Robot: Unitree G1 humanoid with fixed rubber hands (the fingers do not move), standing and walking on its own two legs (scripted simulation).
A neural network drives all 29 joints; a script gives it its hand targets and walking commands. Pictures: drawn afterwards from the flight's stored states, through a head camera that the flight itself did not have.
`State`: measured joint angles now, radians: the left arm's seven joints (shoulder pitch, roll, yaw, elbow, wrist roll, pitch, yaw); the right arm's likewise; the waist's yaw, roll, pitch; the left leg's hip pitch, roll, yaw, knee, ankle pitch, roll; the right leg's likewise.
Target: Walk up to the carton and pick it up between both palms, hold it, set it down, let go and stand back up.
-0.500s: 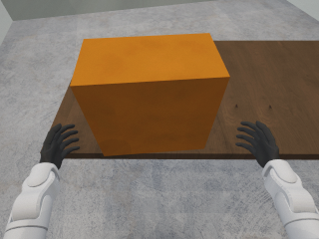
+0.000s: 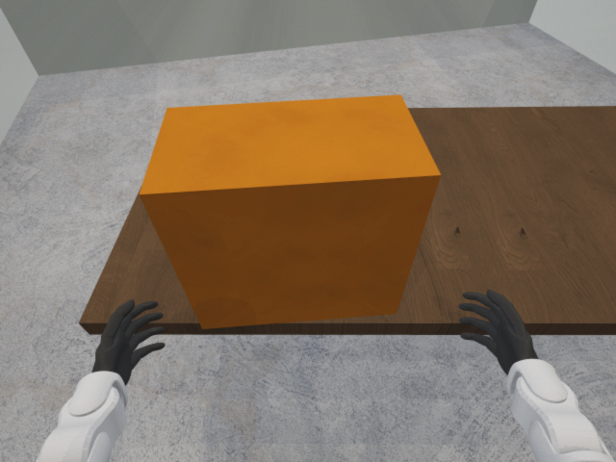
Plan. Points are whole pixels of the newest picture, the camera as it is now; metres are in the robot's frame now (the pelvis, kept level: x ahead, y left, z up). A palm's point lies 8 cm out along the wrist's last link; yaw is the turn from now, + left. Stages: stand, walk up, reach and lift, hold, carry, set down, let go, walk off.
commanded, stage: set down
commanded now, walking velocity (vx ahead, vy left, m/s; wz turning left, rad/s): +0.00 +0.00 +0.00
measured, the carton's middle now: (293, 221) +0.43 +0.04 +0.07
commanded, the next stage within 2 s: none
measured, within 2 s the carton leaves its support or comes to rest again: neither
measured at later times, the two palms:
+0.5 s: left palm (136, 283) +0.33 +0.25 +0.06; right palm (511, 270) +0.33 -0.25 +0.08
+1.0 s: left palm (83, 309) +0.27 +0.28 +0.10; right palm (514, 299) +0.28 -0.23 +0.08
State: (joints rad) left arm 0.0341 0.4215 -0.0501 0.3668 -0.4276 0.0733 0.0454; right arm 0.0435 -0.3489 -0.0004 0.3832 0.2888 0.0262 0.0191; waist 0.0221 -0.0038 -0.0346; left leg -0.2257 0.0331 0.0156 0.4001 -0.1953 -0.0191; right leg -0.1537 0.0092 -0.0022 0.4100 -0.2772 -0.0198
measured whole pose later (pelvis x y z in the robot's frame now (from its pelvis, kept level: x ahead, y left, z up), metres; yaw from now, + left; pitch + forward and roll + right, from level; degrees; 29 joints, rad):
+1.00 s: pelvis -0.01 +0.01 +0.01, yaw +0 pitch +1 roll +0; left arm -0.08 0.38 0.15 0.12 -0.36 0.20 -0.08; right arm -0.07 -0.42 -0.02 0.15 0.40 0.12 -0.06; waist 0.04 0.02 -0.01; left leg -0.21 0.03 0.02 0.32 -0.13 -0.02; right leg -0.14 0.01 0.01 0.32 -0.20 -0.01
